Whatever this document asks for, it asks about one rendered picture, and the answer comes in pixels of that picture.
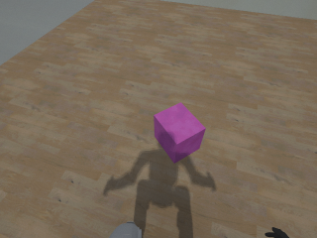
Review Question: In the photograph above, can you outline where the robot left thigh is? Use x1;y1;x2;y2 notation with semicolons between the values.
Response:
109;223;142;238

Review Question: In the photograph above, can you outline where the carton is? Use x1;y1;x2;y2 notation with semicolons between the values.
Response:
154;102;206;164

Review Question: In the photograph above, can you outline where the robot right hand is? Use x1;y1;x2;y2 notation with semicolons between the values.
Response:
265;227;289;238

